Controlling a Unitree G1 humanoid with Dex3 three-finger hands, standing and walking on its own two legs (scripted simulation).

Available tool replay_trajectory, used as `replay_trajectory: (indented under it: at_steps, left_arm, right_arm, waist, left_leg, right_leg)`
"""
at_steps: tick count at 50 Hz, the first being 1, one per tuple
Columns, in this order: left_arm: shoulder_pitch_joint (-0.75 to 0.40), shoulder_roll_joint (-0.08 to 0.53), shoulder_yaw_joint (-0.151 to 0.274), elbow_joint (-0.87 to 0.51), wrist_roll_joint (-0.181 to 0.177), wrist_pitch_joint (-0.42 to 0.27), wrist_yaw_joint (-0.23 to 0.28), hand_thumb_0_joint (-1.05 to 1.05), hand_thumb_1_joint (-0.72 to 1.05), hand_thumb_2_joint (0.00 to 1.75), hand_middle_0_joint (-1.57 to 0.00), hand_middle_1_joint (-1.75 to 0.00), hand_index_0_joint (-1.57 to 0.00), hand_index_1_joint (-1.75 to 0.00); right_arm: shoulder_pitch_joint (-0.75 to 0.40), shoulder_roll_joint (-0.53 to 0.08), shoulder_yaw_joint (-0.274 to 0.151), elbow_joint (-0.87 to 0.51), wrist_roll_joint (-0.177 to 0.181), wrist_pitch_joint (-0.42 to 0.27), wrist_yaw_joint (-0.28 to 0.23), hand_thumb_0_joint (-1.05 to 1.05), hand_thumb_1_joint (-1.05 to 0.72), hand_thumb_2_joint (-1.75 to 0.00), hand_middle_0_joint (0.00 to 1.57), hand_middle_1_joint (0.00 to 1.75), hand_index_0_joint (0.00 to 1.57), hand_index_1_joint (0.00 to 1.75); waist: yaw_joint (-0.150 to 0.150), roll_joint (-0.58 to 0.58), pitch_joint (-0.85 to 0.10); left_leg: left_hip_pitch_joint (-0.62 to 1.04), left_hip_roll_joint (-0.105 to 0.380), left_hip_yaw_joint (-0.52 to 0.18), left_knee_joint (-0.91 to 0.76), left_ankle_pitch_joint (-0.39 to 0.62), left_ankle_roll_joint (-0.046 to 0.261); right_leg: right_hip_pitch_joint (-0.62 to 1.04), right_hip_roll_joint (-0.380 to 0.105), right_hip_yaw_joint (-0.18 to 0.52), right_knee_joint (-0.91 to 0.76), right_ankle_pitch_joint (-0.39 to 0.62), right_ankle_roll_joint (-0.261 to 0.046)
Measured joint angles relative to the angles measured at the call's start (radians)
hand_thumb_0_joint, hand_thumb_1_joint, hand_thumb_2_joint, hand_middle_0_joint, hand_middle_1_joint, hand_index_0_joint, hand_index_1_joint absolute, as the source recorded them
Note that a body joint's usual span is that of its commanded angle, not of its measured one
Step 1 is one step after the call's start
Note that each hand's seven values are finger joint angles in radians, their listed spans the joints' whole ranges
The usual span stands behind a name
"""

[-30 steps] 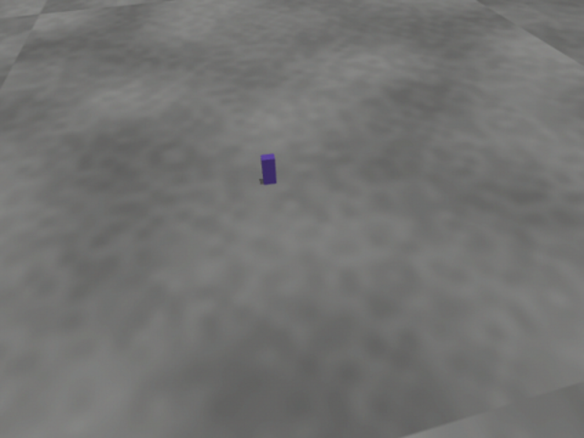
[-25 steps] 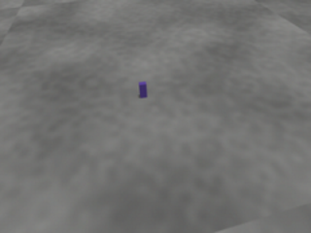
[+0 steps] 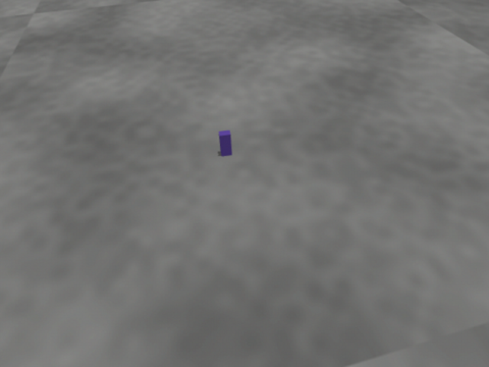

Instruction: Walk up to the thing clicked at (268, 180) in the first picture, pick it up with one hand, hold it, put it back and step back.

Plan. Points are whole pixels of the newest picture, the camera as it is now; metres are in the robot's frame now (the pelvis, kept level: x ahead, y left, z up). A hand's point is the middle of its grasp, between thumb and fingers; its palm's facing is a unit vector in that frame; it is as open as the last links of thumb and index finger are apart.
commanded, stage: stand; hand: left
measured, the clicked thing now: (225, 143) +1.41 +0.17 -0.70
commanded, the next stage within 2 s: walk up in 0.52 s
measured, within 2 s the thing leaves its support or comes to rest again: neither
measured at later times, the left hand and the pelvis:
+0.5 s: hand out of the picture +0.07 +0.25 -0.16, palm faces -0.03 -0.94 -0.34, open 7.4 cm; pelvis +0.00 +0.00 +0.00, yaw +0 degrees
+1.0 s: hand out of the picture +0.13 +0.24 -0.14, palm faces -0.02 -0.91 -0.42, open 7.4 cm; pelvis +0.12 -0.04 -0.01, yaw +0 degrees
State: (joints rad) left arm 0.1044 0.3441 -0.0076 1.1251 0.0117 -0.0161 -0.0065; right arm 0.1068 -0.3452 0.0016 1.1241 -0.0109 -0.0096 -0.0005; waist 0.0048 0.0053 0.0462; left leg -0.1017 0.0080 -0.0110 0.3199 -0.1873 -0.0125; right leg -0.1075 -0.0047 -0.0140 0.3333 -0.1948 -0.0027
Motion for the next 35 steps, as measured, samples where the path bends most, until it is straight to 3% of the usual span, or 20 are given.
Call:
replay_trajectory:
  at_steps: [26,30,32,35]
  left_arm:
    - [0.004,0.001,0.002,0.002,0.000,-0.001,-0.001,0.01,0.90,0.90,-0.21,-0.30,-0.21,-0.29]
    - [0.054,0.019,0.040,-0.045,0.021,-0.010,-0.043,0.01,0.90,0.90,-0.21,-0.30,-0.21,-0.30]
    - [0.076,0.039,0.055,-0.067,0.026,-0.014,-0.053,0.01,0.90,0.90,-0.21,-0.30,-0.21,-0.30]
    - [0.101,0.072,0.072,-0.082,0.031,-0.009,-0.062,0.01,0.90,0.90,-0.21,-0.30,-0.21,-0.30]
  right_arm:
    - [0.008,-0.004,0.002,0.003,-0.001,0.002,0.001,0.01,-0.90,-0.90,0.20,0.30,0.20,0.30]
    - [0.057,-0.011,-0.037,-0.044,-0.022,-0.016,0.036,0.01,-0.90,-0.90,0.20,0.30,0.20,0.30]
    - [0.081,-0.021,-0.054,-0.067,-0.026,-0.027,0.045,0.01,-0.90,-0.90,0.20,0.30,0.20,0.30]
    - [0.101,-0.032,-0.077,-0.094,-0.033,-0.032,0.054,0.01,-0.90,-0.90,0.20,0.30,0.20,0.30]
  waist:
    - [-0.001,0.002,0.002]
    - [0.004,-0.008,-0.031]
    - [0.010,-0.017,-0.037]
    - [0.012,-0.033,-0.027]
  left_leg:
    - [0.001,0.003,-0.004,-0.008,0.004,-0.003]
    - [-0.050,-0.006,0.002,0.111,-0.179,0.046]
    - [-0.060,-0.011,0.012,0.140,-0.162,0.051]
    - [-0.044,-0.010,0.036,0.154,-0.126,0.035]
  right_leg:
    - [0.004,0.003,-0.004,-0.012,0.005,-0.003]
    - [-0.063,0.002,0.009,0.137,-0.197,-0.036]
    - [-0.096,-0.004,0.016,0.211,-0.224,-0.048]
    - [-0.143,-0.022,0.012,0.310,-0.269,-0.037]
